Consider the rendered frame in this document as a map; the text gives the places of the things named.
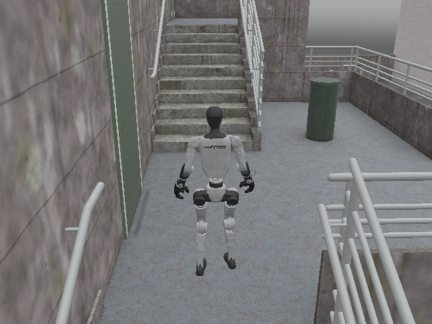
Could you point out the robot left upper arm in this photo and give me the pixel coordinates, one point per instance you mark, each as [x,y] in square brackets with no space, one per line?
[190,154]

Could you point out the right robot thigh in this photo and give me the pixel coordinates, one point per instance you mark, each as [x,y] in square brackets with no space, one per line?
[231,200]

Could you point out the robot right forearm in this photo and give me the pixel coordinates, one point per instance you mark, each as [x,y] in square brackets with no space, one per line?
[247,175]

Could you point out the robot left forearm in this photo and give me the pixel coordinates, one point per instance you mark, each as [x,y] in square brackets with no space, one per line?
[182,178]

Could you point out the right robot hand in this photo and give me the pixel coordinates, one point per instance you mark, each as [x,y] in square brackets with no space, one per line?
[251,186]

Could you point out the robot right upper arm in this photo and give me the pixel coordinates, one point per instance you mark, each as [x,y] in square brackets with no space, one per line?
[239,151]

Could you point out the robot head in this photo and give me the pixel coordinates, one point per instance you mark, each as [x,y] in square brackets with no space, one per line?
[214,117]

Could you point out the left robot hand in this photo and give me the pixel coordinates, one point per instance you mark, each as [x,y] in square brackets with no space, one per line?
[178,190]

